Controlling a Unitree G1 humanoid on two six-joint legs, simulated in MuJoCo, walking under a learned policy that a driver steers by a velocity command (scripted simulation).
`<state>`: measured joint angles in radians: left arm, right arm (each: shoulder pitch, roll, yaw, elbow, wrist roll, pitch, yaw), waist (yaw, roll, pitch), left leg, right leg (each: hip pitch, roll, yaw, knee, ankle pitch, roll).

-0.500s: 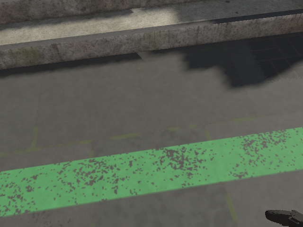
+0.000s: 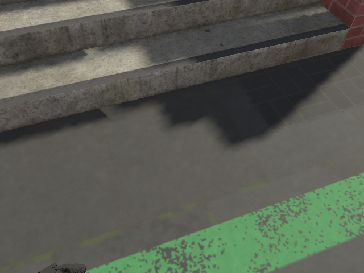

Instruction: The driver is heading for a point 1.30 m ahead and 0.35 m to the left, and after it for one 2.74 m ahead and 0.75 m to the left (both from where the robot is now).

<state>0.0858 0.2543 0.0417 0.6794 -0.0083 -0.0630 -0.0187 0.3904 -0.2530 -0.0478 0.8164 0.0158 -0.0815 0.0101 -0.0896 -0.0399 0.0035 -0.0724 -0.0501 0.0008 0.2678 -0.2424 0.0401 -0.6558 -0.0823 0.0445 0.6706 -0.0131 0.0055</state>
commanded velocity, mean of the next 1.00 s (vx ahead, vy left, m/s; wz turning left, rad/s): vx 0.50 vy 0.00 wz -0.01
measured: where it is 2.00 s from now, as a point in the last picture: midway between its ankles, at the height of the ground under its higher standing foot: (152, 138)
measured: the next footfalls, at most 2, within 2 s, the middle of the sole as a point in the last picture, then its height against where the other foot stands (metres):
right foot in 0.14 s outside the picture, level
left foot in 0.66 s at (145, 259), level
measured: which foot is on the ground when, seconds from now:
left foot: down 0.00-0.16, up 0.18-0.64, down 0.66-1.00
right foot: up 0.00-0.12, down 0.14-0.68, up 0.70-1.00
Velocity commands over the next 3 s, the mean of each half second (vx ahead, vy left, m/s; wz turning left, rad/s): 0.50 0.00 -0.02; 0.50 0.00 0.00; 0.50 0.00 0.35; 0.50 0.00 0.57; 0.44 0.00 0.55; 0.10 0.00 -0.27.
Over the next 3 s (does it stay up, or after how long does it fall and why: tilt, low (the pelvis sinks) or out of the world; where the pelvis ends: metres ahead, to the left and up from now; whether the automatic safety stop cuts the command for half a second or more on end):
stays up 1.34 0.30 0.04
